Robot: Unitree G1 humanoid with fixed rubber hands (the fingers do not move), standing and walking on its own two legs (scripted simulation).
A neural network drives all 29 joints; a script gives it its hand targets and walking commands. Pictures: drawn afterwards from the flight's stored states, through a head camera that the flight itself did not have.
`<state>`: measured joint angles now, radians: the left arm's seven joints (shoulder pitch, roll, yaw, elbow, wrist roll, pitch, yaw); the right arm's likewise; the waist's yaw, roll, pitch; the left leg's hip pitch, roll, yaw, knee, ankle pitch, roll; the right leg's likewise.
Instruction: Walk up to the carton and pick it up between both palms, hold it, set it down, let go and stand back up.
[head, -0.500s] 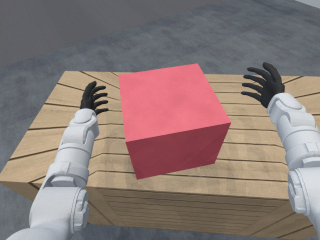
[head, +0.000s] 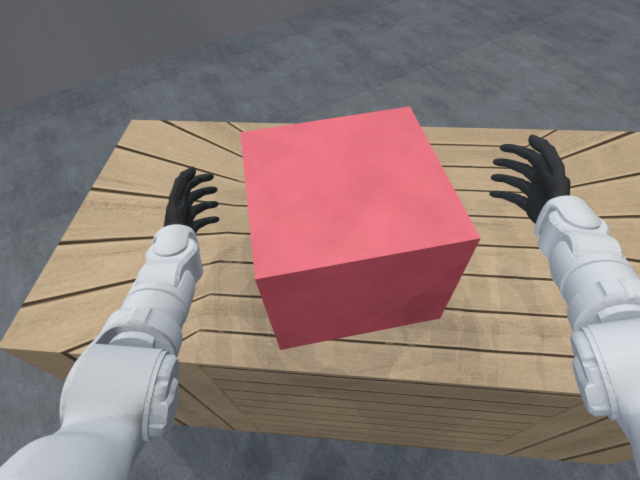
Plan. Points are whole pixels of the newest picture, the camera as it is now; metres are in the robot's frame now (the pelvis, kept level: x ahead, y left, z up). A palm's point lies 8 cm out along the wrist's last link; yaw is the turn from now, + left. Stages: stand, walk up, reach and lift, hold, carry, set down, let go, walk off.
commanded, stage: reach and lift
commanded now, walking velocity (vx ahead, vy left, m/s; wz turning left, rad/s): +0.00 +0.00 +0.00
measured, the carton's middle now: (344, 229) +0.47 +0.03 -0.02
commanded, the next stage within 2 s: none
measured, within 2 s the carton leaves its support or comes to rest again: neither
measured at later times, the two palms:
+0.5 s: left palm (187, 253) +0.39 +0.25 +0.01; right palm (521, 223) +0.45 -0.22 +0.03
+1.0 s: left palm (211, 253) +0.40 +0.22 +0.01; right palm (487, 219) +0.46 -0.18 +0.03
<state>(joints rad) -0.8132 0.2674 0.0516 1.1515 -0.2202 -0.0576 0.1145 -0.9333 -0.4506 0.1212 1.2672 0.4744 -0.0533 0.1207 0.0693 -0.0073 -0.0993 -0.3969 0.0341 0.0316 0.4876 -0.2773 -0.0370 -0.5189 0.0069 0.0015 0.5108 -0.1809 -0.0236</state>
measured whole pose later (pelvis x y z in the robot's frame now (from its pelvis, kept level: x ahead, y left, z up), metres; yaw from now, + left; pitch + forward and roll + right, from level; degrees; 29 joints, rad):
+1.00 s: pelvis -0.01 +0.01 -0.01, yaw +0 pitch +25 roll +0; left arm -0.82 0.18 -0.03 1.30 -0.29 -0.35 0.11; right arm -0.99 -0.35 0.15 1.39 0.38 -0.28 0.10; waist 0.09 0.02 -0.24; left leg -0.74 0.04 0.03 0.58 -0.28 -0.04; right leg -0.83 0.01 0.00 0.53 -0.14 -0.01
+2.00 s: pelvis -0.01 +0.01 -0.01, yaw +0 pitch +25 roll +0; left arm -0.84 0.10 0.19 1.34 -0.16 -0.43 0.12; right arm -1.04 -0.32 0.07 1.45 0.11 -0.32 0.09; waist 0.09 0.03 -0.25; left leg -0.74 0.04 0.03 0.58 -0.28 -0.04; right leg -0.83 0.01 0.00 0.53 -0.14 -0.01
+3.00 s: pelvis -0.02 +0.00 -0.01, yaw +0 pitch +24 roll +1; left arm -0.84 0.08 0.28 1.39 -0.13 -0.47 0.16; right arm -0.95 -0.26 -0.09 1.39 -0.03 -0.38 0.05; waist 0.09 0.03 -0.27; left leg -0.74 0.04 0.03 0.58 -0.26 -0.04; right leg -0.83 0.01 0.00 0.53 -0.12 -0.01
